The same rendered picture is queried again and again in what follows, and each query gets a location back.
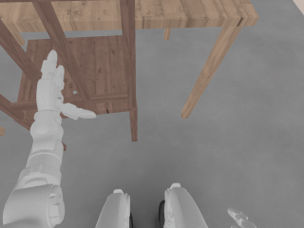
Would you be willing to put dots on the robot left shin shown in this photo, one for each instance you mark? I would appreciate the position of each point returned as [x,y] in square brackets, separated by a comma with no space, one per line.
[126,221]

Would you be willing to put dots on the robot left forearm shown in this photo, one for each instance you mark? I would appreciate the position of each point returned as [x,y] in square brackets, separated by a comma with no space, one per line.
[45,157]

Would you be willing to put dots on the robot left hand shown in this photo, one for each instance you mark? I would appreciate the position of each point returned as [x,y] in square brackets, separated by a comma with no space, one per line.
[49,89]

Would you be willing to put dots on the chair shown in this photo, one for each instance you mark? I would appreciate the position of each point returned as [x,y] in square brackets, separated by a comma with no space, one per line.
[102,69]

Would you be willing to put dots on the table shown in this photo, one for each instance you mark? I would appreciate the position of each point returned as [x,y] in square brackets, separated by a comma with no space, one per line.
[232,15]

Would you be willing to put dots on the robot shin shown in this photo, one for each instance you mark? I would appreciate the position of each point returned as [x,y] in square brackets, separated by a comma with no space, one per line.
[126,221]
[169,221]

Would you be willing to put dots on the robot right shin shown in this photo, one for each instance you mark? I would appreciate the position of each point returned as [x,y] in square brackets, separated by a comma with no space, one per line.
[169,221]

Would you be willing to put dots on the robot left upper arm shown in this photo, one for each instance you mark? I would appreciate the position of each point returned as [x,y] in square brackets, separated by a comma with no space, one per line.
[39,206]

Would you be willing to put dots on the robot right hand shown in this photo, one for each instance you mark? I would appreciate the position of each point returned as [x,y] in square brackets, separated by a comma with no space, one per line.
[240,218]

